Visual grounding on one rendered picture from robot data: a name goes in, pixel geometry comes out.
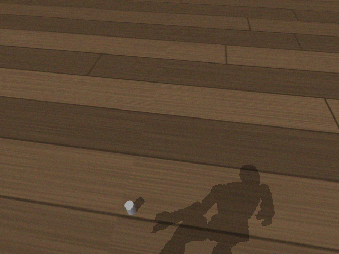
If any can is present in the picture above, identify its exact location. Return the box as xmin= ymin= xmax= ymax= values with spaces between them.
xmin=124 ymin=201 xmax=136 ymax=215

